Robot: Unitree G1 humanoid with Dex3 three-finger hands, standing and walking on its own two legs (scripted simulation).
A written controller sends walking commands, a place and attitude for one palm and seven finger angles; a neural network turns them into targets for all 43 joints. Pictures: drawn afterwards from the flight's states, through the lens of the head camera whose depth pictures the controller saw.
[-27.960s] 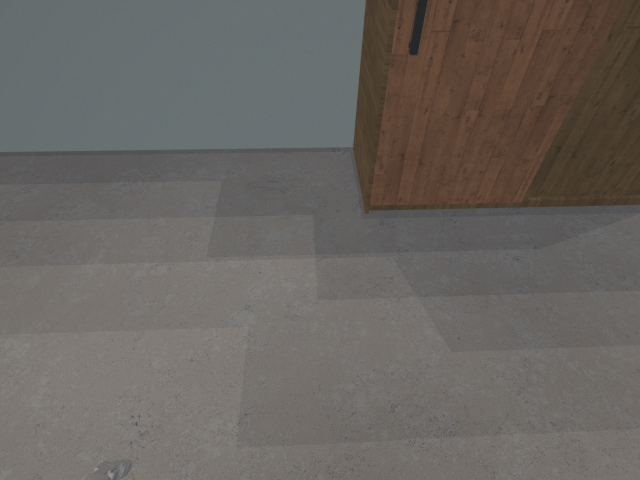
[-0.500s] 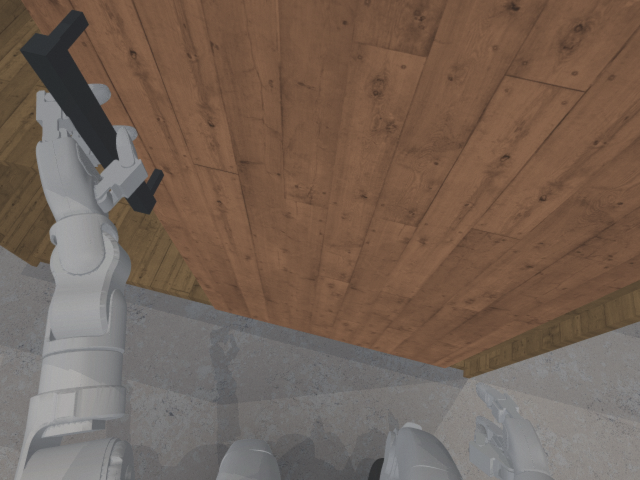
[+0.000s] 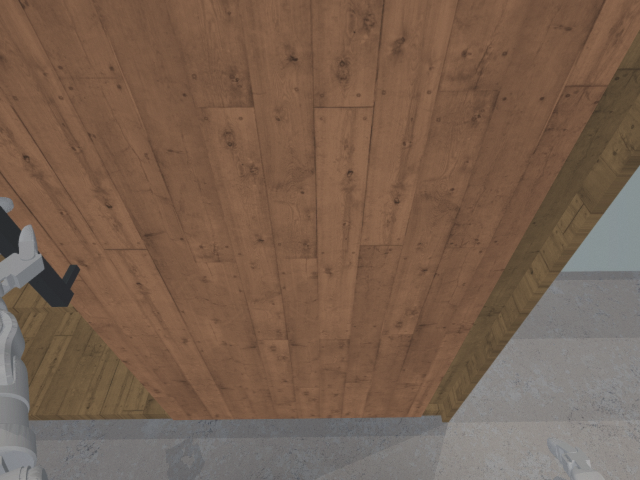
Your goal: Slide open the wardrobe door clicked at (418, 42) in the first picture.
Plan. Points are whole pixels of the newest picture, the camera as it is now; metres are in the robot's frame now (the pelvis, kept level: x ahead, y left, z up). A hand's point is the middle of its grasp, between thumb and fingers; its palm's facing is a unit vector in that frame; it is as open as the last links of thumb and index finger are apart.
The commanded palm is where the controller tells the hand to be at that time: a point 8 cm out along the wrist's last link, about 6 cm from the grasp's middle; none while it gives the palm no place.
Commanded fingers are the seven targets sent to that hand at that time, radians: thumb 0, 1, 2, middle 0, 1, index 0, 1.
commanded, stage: stop walking and hold the door there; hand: left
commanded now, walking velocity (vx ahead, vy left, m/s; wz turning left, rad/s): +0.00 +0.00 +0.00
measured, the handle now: (21, 230) +0.38 +0.39 +0.13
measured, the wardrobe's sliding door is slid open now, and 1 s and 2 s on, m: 0.62 0.62 0.62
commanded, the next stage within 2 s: none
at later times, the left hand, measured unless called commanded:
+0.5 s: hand (21, 256) +0.33 +0.36 +0.13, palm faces +0.52 -0.80 -0.29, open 6.6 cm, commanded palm +0.29 +0.37 +0.11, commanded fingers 0.00 0.90 0.90 -0.45 -1.40 -0.45 -1.40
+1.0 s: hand (21, 258) +0.33 +0.36 +0.13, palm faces +0.50 -0.81 -0.32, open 6.8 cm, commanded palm +0.29 +0.37 +0.11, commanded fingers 0.00 0.90 0.90 -0.45 -1.40 -0.45 -1.40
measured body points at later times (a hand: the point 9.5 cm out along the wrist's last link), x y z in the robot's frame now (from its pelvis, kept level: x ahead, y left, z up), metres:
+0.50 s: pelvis -0.06 +0.03 +0.02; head -0.08 +0.03 +0.46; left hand +0.30 +0.40 +0.15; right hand -0.01 -0.26 -0.09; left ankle +0.04 +0.12 -0.72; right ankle -0.06 -0.11 -0.71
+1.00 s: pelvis -0.05 +0.04 +0.01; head -0.06 +0.02 +0.46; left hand +0.30 +0.40 +0.15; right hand +0.01 -0.24 -0.11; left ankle +0.04 +0.12 -0.72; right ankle -0.07 -0.10 -0.72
